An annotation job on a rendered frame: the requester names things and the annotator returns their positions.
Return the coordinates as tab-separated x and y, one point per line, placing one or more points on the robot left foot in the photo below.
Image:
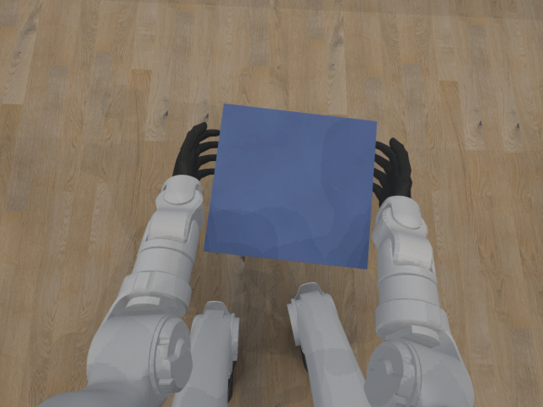
230	382

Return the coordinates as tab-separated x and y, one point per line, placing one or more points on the right robot forearm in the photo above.
408	295

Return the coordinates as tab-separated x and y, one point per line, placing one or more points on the left robot forearm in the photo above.
159	282

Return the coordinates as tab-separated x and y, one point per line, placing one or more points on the right robot hand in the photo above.
397	180

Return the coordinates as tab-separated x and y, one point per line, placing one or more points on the left robot thigh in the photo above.
214	346

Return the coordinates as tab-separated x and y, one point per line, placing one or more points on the left robot hand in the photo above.
188	160

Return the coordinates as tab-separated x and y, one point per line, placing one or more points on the robot right upper arm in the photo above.
401	373

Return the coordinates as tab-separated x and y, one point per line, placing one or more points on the robot left upper arm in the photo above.
135	361

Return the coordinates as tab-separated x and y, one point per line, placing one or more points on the carton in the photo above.
292	186

